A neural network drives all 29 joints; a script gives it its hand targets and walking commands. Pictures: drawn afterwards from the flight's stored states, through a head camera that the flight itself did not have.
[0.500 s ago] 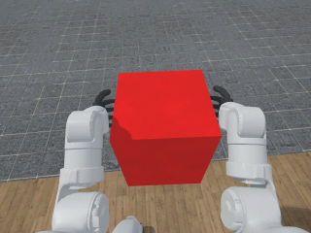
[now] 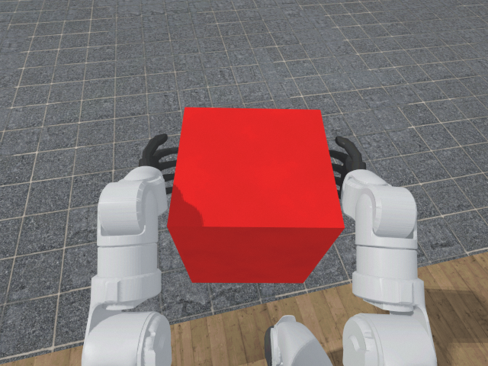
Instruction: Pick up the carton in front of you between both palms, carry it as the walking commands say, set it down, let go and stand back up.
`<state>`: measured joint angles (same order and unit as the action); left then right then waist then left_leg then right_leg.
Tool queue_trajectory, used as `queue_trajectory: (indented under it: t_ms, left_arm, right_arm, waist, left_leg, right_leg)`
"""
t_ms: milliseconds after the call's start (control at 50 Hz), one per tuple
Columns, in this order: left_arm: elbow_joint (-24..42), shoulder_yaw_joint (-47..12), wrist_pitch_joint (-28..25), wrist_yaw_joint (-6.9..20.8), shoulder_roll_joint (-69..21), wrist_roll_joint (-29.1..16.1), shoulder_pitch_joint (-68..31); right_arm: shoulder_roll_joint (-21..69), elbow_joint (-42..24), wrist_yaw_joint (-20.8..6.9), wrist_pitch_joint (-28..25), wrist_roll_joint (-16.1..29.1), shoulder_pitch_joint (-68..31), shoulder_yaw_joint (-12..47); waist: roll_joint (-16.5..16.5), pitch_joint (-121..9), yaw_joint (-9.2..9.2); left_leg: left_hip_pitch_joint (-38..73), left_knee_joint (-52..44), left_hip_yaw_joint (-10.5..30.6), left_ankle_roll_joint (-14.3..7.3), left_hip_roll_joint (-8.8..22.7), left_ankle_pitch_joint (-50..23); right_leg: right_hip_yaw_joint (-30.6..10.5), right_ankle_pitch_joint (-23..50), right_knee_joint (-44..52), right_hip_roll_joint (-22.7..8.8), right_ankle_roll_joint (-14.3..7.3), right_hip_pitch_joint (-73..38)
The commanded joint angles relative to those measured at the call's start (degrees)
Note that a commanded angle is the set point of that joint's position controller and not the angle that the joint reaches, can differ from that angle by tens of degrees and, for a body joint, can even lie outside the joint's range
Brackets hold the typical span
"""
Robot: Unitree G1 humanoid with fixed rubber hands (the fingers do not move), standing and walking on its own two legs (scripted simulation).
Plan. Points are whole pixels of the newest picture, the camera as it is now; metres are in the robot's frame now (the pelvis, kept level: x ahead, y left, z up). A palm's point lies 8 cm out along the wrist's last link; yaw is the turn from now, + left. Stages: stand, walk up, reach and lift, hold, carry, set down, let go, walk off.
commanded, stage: carry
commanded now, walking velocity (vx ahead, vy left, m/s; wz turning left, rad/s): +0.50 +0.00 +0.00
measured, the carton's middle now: (250, 204) +0.37 -0.02 +0.03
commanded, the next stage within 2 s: none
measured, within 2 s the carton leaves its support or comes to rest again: neither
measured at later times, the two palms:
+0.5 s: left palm (159, 70) +0.66 +0.15 +0.09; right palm (299, 65) +0.68 -0.15 +0.08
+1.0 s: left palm (172, 12) +0.96 +0.15 +0.06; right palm (282, 13) +0.94 -0.15 +0.07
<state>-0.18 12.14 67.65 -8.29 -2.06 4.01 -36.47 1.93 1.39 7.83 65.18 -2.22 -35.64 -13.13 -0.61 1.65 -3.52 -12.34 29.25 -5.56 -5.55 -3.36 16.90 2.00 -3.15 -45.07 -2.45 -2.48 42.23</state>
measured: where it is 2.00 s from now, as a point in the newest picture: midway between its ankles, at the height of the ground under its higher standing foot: (226, 212)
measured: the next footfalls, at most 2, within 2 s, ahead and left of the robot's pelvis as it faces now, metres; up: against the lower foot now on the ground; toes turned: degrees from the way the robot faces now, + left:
right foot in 0.14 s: +0.27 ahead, -0.07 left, -0.03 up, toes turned -3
left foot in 0.64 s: +0.59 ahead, +0.08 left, -0.04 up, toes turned +5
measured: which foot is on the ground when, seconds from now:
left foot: down 0.00-0.12, up 0.14-0.62, down 0.64-1.00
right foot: up 0.00-0.12, down 0.14-0.66, up 0.68-1.00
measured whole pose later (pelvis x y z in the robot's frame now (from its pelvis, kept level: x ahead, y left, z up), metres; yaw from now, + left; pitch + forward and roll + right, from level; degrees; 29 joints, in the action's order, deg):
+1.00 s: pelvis +0.60 +0.01 -0.03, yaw -1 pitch +6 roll -2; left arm -0.5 11.6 66.8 -6.8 -2.7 4.2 -32.8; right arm 2.7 1.4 7.1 65.3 -2.2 -32.6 -12.6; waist -0.2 0.1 -2.2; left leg -11.4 20.3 -6.2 -4.6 -0.9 14.8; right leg 2.9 -10.3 -46.0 -3.9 0.5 40.1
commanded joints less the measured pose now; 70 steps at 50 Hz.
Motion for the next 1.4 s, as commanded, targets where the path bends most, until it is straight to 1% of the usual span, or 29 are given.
queue_trajectory:
  t_ms: [0, 60, 100, 120, 140, 160, 180, 200, 240, 420, 540, 560, 600, 620, 640, 660, 680, 720, 760, 880, 1020, 1080, 1100, 1120, 1140, 1160, 1220, 1280, 1380]
  left_arm:
    - [3.65, -38.82, -1.5, 11.24, -56.77, -20.71, -38.49]
    - [-0.3, -36.71, -0.02, 12.06, -53.94, -19.66, -36.98]
    - [-3.28, -34.47, 0.43, 12.64, -52.5, -18.86, -35.86]
    - [-4.88, -32.91, 0.63, 13.1, -51.79, -18.66, -35.16]
    - [-6.75, -31.39, 0.83, 13.17, -50.31, -18.01, -37.21]
    - [-9.4, -30.57, 0.86, 13.47, -51.77, -18.89, -35.69]
    - [-8.54, -31.01, 0.55, 14.14, -54.88, -20.37, -37.0]
    - [-6.06, -32.41, 0.34, 14.74, -57.73, -22.36, -41.25]
    - [-1.88, -35.18, -0.11, 15.46, -62.65, -26.56, -49.16]
    - [4.5, -37.77, -0.57, 15.41, -63.06, -30.03, -48.83]
    - [-1.63, -36.98, -0.02, 16.09, -60.73, -27.47, -42.42]
    - [-3.13, -36.67, -0.2, 16.23, -60.64, -27.04, -41.62]
    - [-5.78, -36.22, -0.61, 16.56, -61.2, -26.77, -41.44]
    - [-6.88, -36.39, -0.87, 16.77, -61.48, -26.58, -41.98]
    - [-8.13, -36.43, -0.94, 17.04, -62.44, -26.53, -42.26]
    - [-9.13, -35.44, -0.71, 16.85, -63.19, -25.74, -41.56]
    - [-8.61, -35.34, -1.08, 16.51, -63.34, -25.5, -42.14]
    - [-4.45, -35.95, -2.05, 15.6, -64.98, -25.99, -46.26]
    - [-0.86, -36.28, -2.57, 14.22, -65.33, -25.51, -45.66]
    - [2.95, -38.09, -3.23, 11.3, -62.49, -21.82, -36.93]
    - [7.31, -41.88, -1.5, 12.2, -60.81, -21.0, -28.46]
    - [8.68, -42.6, 0.32, 13.86, -60.75, -21.2, -22.66]
    - [9.22, -42.58, 0.78, 14.54, -60.56, -20.88, -20.76]
    - [9.76, -42.19, 1.2, 15.17, -60.09, -20.62, -18.67]
    - [9.34, -41.79, 1.37, 15.41, -59.51, -19.13, -16.94]
    - [8.32, -41.57, 1.38, 15.58, -59.72, -18.74, -12.52]
    - [16.35, -43.22, 0.59, 16.26, -62.38, -19.46, -12.31]
    - [21.57, -45.23, 0.27, 17.16, -63.16, -20.47, -8.74]
    - [22.93, -45.55, 1.08, 18.41, -58.9, -20.94, 0.05]
  right_arm:
    - [59.0, -5.37, -15.59, 1.04, 26.7, -41.94, 41.86]
    - [57.85, -0.75, -15.64, 1.83, 25.96, -40.6, 40.79]
    - [57.78, 2.5, -15.9, 2.24, 25.83, -41.48, 39.91]
    - [57.27, 3.7, -15.98, 2.38, 25.61, -42.63, 39.23]
    - [59.89, 5.88, -15.99, 3.02, 25.64, -43.36, 38.29]
    - [59.35, 6.35, -15.69, 3.25, 25.53, -43.84, 36.83]
    - [60.39, 5.89, -15.43, 3.11, 25.21, -45.73, 37.08]
    - [62.02, 4.97, -15.11, 2.68, 24.98, -47.41, 36.69]
    - [63.49, 2.76, -14.02, 2.13, 24.37, -48.84, 35.59]
    - [61.36, -1.67, -10.57, 1.62, 20.81, -43.61, 36.61]
    - [58.46, 2.52, -11.25, 2.79, 18.66, -39.68, 36.59]
    - [58.35, 3.7, -11.64, 2.87, 18.43, -39.22, 36.21]
    - [58.3, 6.62, -12.46, 2.64, 17.85, -37.76, 34.93]
    - [58.02, 7.69, -12.92, 2.33, 17.58, -36.97, 34.02]
    - [57.3, 9.13, -13.35, 2.12, 17.48, -36.61, 32.73]
    - [56.45, 10.69, -13.48, 1.61, 16.78, -35.78, 32.22]
    - [58.41, 10.28, -13.88, 1.09, 18.17, -35.13, 32.53]
    - [62.86, 3.69, -14.48, 0.09, 21.8, -42.66, 35.12]
    - [65.68, -1.93, -14.34, -0.36, 25.04, -47.39, 38.41]
    - [64.45, -6.16, -14.71, -0.29, 26.69, -42.27, 41.11]
    - [60.5, -7.67, -15.92, 1.71, 22.32, -28.73, 40.99]
    - [58.87, -8.74, -16.12, 3.02, 19.52, -21.53, 40.49]
    - [58.55, -9.13, -16.25, 3.39, 18.89, -19.25, 40.82]
    - [58.19, -9.9, -16.49, 3.72, 18.58, -18.46, 41.31]
    - [59.94, -10.49, -16.72, 4.52, 19.26, -18.91, 42.32]
    - [60.45, -10.85, -17.12, 4.9, 19.63, -16.42, 42.31]
    - [62.66, -15.99, -17.42, 4.0, 19.76, -14.39, 44.41]
    - [62.43, -20.93, -16.44, 2.71, 18.92, -10.38, 46.45]
    - [59.46, -25.84, -16.42, 3.96, 17.86, -2.36, 47.98]
  waist:
    - [6.05, -26.44, -2.37]
    - [7.07, -25.49, -0.48]
    - [4.82, -28.91, 4.63]
    - [-0.9, -31.62, 5.95]
    - [-13.1, -36.46, 4.92]
    - [-15.85, -39.08, 7.52]
    - [-11.29, -34.75, 7.71]
    - [-5.7, -31.64, 7.18]
    - [-1.59, -28.83, 5.48]
    - [-5.18, -30.16, 7.62]
    - [-5.94, -25.36, 9.82]
    - [-6.7, -24.89, 9.37]
    - [-7.07, -27.87, 4.38]
    - [-4.65, -30.76, 1.83]
    - [4.13, -36.12, 1.53]
    - [16.97, -40.93, -0.07]
    - [14.13, -39.54, -0.3]
    - [5.15, -32.53, 0.16]
    - [3.45, -31.3, 1.13]
    - [6.19, -31.18, 1.25]
    - [9.05, -25.84, 1.23]
    - [9.73, -26.32, 2.79]
    - [7.81, -27.85, 3.53]
    - [2.93, -29.28, 4.08]
    - [-8.13, -35.8, 4.72]
    - [-11.0, -38.18, 4.97]
    - [-5.77, -33.37, 3.97]
    - [-7.43, -33.35, 4.14]
    - [-5.81, -30.27, 3.83]
  left_leg:
    - [24.38, -0.02, 9.24, -3.13, 10.76, -46.77]
    - [20.77, 5.64, 7.1, -1.68, 10.66, -47.49]
    - [11.93, 20.14, 2.65, 0.99, 8.88, -42.02]
    - [-0.99, 30.58, 2.06, 1.7, 6.68, -18.93]
    - [-19.54, 42.69, 3.72, 4.22, 0.78, 16.41]
    - [-29.35, 52.58, 6.56, 4.13, -1.16, 19.74]
    - [-32.54, 51.74, 7.78, 2.66, 1.78, 16.2]
    - [-32.36, 48.71, 7.85, 2.3, 2.96, 11.88]
    - [-28.54, 41.61, 7.66, 3.3, 5.25, 7.17]
    - [-35.47, 26.63, 3.41, 4.81, 6.36, -6.67]
    - [-27.74, 3.06, -2.73, 3.04, 0.94, -18.92]
    - [-22.8, -0.84, -3.3, 2.17, 0.21, -20.84]
    - [-4.81, -7.75, -4.96, 0.73, -0.21, -25.31]
    - [7.32, -6.89, -1.94, 0.66, 3.36, -26.32]
    - [23.28, 2.95, 14.41, -1.97, 18.31, -44.91]
    - [37.82, 0.56, 34.12, -12.99, 27.49, -38.81]
    - [35.89, -3.41, 36.56, -13.55, 25.95, -23.44]
    - [25.51, -6.68, 29.23, -8.94, 21.31, -18.81]
    - [18.43, -9.17, 24.53, -6.63, 19.87, -16.91]
    - [21.75, -10.55, 15.51, -6.37, 18.27, -29.15]
    - [25.87, -6.76, 2.98, -0.68, 12.9, -53.43]
    - [20.79, 2.07, -2.18, 2.84, 10.92, -54.95]
    - [15.07, 6.99, -3.07, 5.04, 10.46, -47.51]
    - [4.59, 13.42, -2.83, 7.21, 9.4, -29.68]
    - [-12.74, 23.59, 0.33, 8.88, 6.31, 0.84]
    - [-18.81, 27.95, 3.37, 9.15, 2.8, 16.69]
    - [-15.53, 13.08, 6.08, 7.84, 7.37, 15.63]
    - [-3.13, 1.88, 1.07, 8.57, 5.04, 7.46]
    - [7.52, -9.73, 0.51, 8.44, 10.52, -14.72]
  right_leg:
    - [5.16, 9.23, 11.94, 4.05, -1.21, -1.73]
    - [5.51, 13.89, 20.32, 4.99, -3.81, -14.69]
    - [5.72, 15.28, 23.11, 3.87, -4.44, -33.67]
    - [-4.12, 28.78, 15.99, -5.35, -4.13, -46.72]
    - [-24.03, 40.71, 9.7, -19.36, -12.15, -63.81]
    - [-35.57, 15.35, 15.95, -21.29, -18.55, -66.43]
    - [-33.08, 3.32, 19.14, -17.54, -16.27, -60.64]
    - [-28.82, 1.41, 20.89, -14.97, -13.77, -54.68]
    - [-22.53, 3.79, 23.18, -13.24, -11.66, -44.92]
    - [-11.23, 28.18, 19.4, -9.21, -8.41, -52.88]
    - [-4.66, 34.49, 16.21, -4.27, -7.05, -53.76]
    - [-3.75, 35.72, 15.2, -4.3, -6.43, -52.09]
    - [0.16, 37.59, 5.82, -4.26, -3.18, -46.05]
    - [1.97, 27.22, -2.74, -3.16, -1.52, -38.43]
    - [2.65, -0.61, -14.2, -1.36, 0.57, -24.69]
    - [-0.44, -30.0, -30.91, 7.09, 2.91, -5.28]
    - [-3.39, -29.12, -35.2, 4.9, 1.49, 1.07]
    - [-3.48, -22.54, -30.41, 1.13, 0.71, 2.32]
    - [-3.33, -19.06, -24.62, -0.96, 1.35, -1.92]
    - [0.42, -12.92, -10.11, -1.48, 3.13, 0.99]
    - [7.41, 2.89, 12.88, 3.07, 2.93, -5.65]
    - [11.59, 13.25, 26.24, 5.1, 2.51, -23.02]
    - [10.27, 21.23, 30.82, 2.41, 2.17, -34.24]
    - [2.0, 42.66, 26.35, -6.74, 1.5, -46.58]
    - [-10.58, 73.59, 13.84, -20.08, -6.74, -67.23]
    - [-14.85, 73.73, 16.8, -21.29, -11.17, -69.84]
    - [-7.98, 43.65, 24.01, -17.43, -6.5, -57.07]
    - [-1.83, 28.2, 26.91, -14.0, -4.18, -47.24]
    - [3.27, 8.35, 23.34, -8.73, -0.45, -36.61]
